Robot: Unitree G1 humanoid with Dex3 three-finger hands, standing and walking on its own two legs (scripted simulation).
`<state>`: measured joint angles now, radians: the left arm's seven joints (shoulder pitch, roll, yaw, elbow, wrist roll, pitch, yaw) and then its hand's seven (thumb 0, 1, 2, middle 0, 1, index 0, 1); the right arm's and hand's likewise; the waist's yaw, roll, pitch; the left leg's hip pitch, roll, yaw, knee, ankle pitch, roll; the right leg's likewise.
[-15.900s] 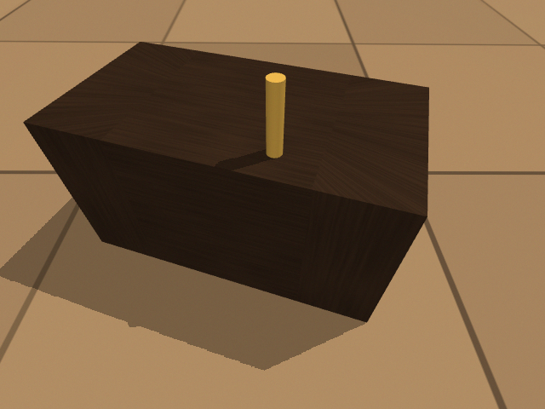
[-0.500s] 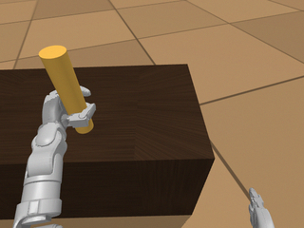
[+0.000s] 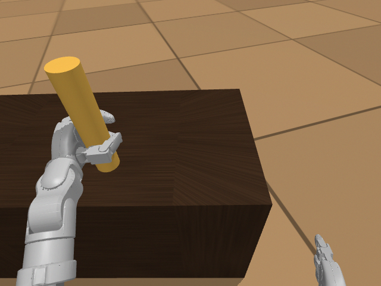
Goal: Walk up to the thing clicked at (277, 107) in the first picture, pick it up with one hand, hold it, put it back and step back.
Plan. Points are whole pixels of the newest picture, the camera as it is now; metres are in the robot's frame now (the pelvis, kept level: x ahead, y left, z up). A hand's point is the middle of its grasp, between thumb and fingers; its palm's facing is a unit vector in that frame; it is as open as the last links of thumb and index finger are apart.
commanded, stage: hold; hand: left
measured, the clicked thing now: (90, 123) +0.34 +0.19 +0.23
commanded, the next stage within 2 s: none
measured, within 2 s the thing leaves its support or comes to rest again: neither
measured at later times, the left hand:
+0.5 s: hand (101, 135) +0.34 +0.17 +0.21, palm faces +0.12 -0.99 +0.00, open 6.5 cm
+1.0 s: hand (99, 138) +0.33 +0.18 +0.20, palm faces +0.13 -0.99 +0.00, open 6.5 cm
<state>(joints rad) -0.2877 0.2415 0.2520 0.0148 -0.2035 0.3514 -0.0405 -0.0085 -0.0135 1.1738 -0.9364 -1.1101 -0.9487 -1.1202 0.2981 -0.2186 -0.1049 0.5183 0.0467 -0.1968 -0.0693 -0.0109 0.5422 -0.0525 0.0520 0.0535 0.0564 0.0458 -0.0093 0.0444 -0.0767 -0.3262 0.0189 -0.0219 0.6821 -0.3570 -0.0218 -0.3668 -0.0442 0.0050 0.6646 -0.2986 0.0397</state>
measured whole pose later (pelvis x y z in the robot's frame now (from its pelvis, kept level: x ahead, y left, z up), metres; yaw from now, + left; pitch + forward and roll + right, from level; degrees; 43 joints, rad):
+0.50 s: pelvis +0.00 +0.00 +0.00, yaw +0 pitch -1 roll +0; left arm -0.27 0.23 0.26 -0.10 -0.22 0.44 -0.04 -0.01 -0.01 1.17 -0.94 -1.11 -0.95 -1.12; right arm 0.28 -0.22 -0.12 0.58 0.04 -0.23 -0.06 -0.01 0.53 -0.06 0.05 0.05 0.06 0.05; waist 0.00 0.06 -0.07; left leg -0.28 0.02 -0.03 0.64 -0.34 -0.03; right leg -0.32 -0.05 0.00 0.63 -0.29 0.04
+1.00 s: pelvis +0.00 +0.00 +0.01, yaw +1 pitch -1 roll +0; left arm -0.24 0.22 0.27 -0.10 -0.21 0.42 -0.05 -0.01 -0.01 1.17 -0.93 -1.12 -0.94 -1.12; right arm 0.25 -0.22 -0.12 0.66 0.04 -0.24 -0.06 -0.01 0.53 -0.06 0.05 0.05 0.06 0.05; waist 0.00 0.06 -0.07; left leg -0.27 0.02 -0.03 0.62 -0.33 -0.03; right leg -0.31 -0.04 -0.01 0.61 -0.28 0.03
